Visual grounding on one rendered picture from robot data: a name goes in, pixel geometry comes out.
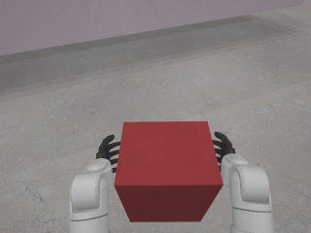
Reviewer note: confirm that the robot right forearm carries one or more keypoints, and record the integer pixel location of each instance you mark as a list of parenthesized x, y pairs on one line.
[(250, 195)]

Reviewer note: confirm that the carton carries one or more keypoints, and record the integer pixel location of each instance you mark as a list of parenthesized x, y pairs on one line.
[(167, 171)]

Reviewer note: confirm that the robot right hand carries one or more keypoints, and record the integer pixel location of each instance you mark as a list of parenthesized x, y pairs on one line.
[(224, 144)]

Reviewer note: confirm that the robot left hand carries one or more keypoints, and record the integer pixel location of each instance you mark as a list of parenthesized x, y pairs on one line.
[(105, 147)]

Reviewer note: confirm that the robot left forearm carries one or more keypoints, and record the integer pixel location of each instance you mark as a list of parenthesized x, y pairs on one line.
[(89, 198)]

